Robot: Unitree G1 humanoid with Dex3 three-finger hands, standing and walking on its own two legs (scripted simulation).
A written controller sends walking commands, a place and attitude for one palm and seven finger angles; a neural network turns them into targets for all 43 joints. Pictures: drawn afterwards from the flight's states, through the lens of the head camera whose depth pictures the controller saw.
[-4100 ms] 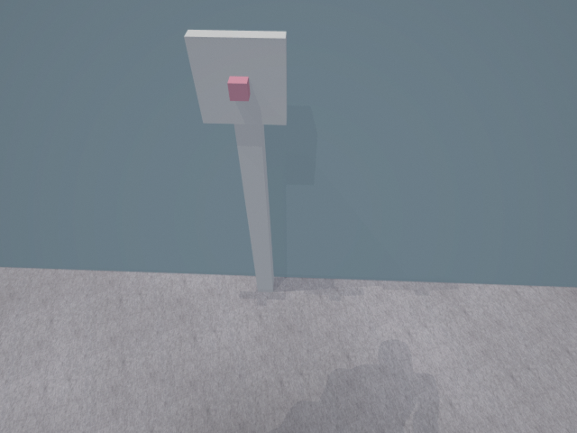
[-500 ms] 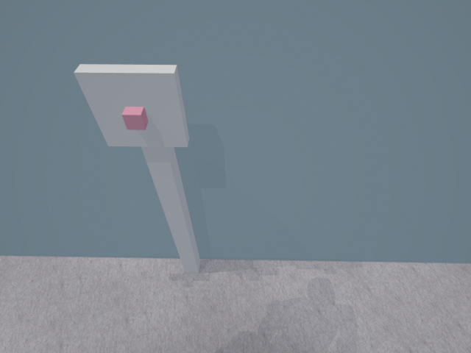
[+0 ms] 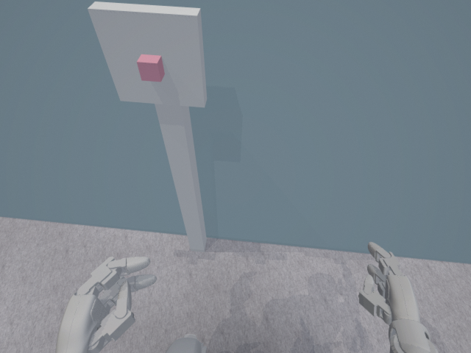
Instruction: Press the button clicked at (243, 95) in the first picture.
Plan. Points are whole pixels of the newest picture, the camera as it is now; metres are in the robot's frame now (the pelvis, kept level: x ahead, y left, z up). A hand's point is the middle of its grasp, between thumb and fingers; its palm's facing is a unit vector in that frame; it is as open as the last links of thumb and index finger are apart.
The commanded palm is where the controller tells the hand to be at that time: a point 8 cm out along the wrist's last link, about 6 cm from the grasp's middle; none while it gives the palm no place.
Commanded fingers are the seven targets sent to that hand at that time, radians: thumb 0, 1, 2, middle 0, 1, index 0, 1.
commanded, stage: raise the hand and make a fist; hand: left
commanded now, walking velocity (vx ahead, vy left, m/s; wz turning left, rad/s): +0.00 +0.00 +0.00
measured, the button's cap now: (151, 67) +0.55 +0.21 +0.19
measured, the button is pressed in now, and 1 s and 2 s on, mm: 0 0 0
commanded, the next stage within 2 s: aim a knuckle at the button in 1.54 s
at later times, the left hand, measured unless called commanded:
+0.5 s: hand (103, 273) +0.20 +0.20 +0.10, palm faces +0.01 -1.00 -0.07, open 3.1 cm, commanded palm +0.17 +0.26 +0.11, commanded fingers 0.00 0.90 0.90 -1.30 -1.50 -1.30 -1.50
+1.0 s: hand (70, 225) +0.24 +0.23 +0.16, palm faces +0.04 -1.00 -0.06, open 3.1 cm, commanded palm +0.21 +0.29 +0.17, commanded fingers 0.00 0.90 0.90 -1.30 -1.50 -1.30 -1.50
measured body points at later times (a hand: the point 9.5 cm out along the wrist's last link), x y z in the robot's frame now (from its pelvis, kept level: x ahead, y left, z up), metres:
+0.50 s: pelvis -0.01 +0.02 +0.02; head +0.02 +0.01 +0.47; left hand +0.20 +0.25 +0.11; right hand +0.13 -0.23 -0.06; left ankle +0.03 +0.14 -0.67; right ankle -0.01 -0.08 -0.67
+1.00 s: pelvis +0.01 +0.03 +0.05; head +0.01 +0.02 +0.50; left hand +0.23 +0.28 +0.17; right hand +0.21 -0.18 -0.01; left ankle +0.03 +0.14 -0.67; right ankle -0.01 -0.08 -0.67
